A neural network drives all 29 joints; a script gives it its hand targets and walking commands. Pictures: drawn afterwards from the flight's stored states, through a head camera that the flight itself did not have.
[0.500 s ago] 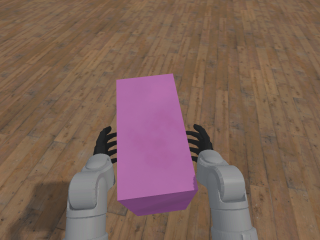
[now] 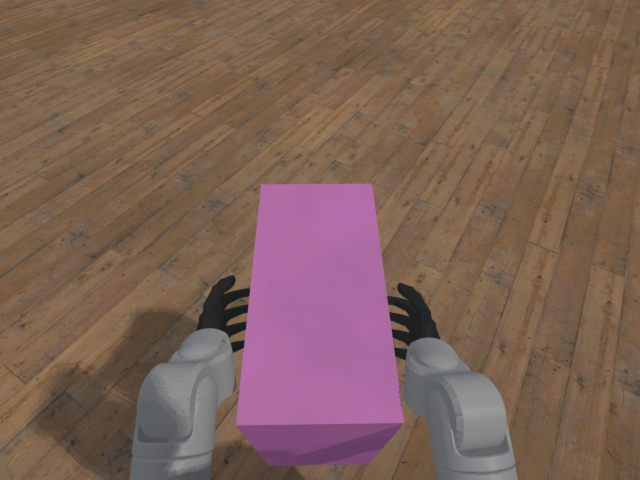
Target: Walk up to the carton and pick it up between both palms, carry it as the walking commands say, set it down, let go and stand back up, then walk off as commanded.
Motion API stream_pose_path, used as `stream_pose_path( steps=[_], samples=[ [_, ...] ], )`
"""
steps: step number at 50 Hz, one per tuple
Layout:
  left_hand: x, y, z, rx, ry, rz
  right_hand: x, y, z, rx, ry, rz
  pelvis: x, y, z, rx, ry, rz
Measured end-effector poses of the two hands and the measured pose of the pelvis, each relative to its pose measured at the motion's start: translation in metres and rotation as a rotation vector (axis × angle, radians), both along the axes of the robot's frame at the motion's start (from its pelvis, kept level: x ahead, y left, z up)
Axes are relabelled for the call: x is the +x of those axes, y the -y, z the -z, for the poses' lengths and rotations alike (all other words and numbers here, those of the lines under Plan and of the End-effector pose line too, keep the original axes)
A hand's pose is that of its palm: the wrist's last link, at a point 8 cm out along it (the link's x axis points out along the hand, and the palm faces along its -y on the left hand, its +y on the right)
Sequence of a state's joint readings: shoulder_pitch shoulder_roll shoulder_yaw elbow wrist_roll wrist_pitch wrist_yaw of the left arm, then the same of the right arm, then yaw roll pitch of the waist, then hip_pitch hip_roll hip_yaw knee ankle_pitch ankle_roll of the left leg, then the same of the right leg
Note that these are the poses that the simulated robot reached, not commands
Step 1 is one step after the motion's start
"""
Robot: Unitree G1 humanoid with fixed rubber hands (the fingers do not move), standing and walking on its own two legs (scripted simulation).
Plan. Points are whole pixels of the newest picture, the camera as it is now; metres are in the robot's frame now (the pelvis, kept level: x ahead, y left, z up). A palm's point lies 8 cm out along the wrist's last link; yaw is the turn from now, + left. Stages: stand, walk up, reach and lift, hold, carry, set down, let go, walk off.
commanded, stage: carry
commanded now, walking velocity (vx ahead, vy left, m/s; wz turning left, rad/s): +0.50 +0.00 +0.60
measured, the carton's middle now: (317, 331) +0.33 -0.02 +0.01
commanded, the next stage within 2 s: none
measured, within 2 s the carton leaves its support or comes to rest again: neither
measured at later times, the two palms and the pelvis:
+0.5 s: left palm (108, 187) +0.58 +0.30 +0.06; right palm (247, 149) +0.66 +0.08 +0.07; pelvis +0.37 +0.09 -0.02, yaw +20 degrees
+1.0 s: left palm (60, 89) +0.85 +0.46 +0.10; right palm (173, 64) +0.98 +0.26 +0.08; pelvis +0.69 +0.19 +0.01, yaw +38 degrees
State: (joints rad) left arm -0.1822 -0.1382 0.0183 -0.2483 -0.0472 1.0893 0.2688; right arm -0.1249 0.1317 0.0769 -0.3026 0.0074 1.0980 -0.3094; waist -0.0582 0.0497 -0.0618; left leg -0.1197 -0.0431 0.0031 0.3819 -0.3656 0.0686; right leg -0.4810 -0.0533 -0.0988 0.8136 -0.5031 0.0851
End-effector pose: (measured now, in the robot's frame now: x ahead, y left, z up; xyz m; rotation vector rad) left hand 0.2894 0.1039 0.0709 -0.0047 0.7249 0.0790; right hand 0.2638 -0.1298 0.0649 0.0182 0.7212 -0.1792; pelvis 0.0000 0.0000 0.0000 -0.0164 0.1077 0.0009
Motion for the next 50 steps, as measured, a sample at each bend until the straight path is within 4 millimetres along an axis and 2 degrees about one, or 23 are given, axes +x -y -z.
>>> stream_pose_path(
  steps=[4, 7, 11, 14, 18, 21, 23, 26, 31, 36, 42, 45, 50],
  samples=[
    [0.058, -0.003, 0.004, -0.04, 0.064, -0.052, 0.073, -0.002, -0.008, -0.03, 0.065, -0.041, 0.058, 0.013, 0.012, -0.002, 0.016, -0.119],
    [0.088, -0.025, 0.002, -0.016, 0.061, -0.134, 0.128, -0.024, -0.013, -0.01, 0.061, -0.127, 0.1, 0.016, 0.007, 0.009, 0.013, -0.219],
    [0.115, -0.069, -0.009, 0.058, 0.03, -0.27, 0.195, -0.073, -0.016, 0.042, 0.034, -0.279, 0.159, 0.003, -0.004, 0.047, 0.003, -0.241],
    [0.141, -0.105, -0.019, 0.096, 0.048, -0.367, 0.241, -0.115, -0.017, 0.078, 0.054, -0.379, 0.202, -0.013, -0.002, 0.061, 0.008, -0.268],
    [0.189, -0.152, -0.021, 0.077, 0.112, -0.465, 0.303, -0.168, -0.015, 0.068, 0.116, -0.469, 0.264, -0.039, 0.014, 0.073, 0.038, -0.326],
    [0.235, -0.182, -0.009, 0.037, 0.136, -0.474, 0.349, -0.198, -0.01, 0.025, 0.142, -0.48, 0.315, -0.067, 0.03, 0.068, 0.073, -0.343],
    [0.264, -0.195, 0.001, 0.005, 0.096, -0.463, 0.375, -0.209, -0.005, -0.012, 0.102, -0.47, 0.342, -0.08, 0.028, 0.066, 0.088, -0.345],
    [0.302, -0.202, 0.011, -0.023, -0.007, -0.421, 0.406, -0.214, -0.002, -0.055, 0.001, -0.443, 0.378, -0.095, 0.011, 0.06, 0.098, -0.354],
    [0.366, -0.22, 0.006, -0.013, -0.073, -0.381, 0.464, -0.23, -0.006, -0.05, -0.067, -0.41, 0.437, -0.118, -0.01, 0.012, 0.082, -0.425],
    [0.43, -0.258, -0.015, 0.01, 0.015, -0.463, 0.541, -0.273, -0.02, -0.017, 0.005, -0.476, 0.508, -0.136, -0.013, -0.004, 0.058, -0.475],
    [0.509, -0.302, -0.037, 0.074, 0.161, -0.591, 0.65, -0.331, -0.038, 0.06, 0.146, -0.59, 0.612, -0.158, 0.008, 0.02, 0.01, -0.548],
    [0.536, -0.321, -0.039, 0.098, 0.108, -0.634, 0.686, -0.356, -0.033, 0.082, 0.096, -0.628, 0.646, -0.169, 0.001, 0.021, 0.009, -0.603],
    [0.559, -0.352, -0.026, 0.055, -0.027, -0.707, 0.718, -0.392, -0.015, 0.029, -0.036, -0.714, 0.687, -0.188, -0.015, 0.058, 0.018, -0.652]
  ],
)
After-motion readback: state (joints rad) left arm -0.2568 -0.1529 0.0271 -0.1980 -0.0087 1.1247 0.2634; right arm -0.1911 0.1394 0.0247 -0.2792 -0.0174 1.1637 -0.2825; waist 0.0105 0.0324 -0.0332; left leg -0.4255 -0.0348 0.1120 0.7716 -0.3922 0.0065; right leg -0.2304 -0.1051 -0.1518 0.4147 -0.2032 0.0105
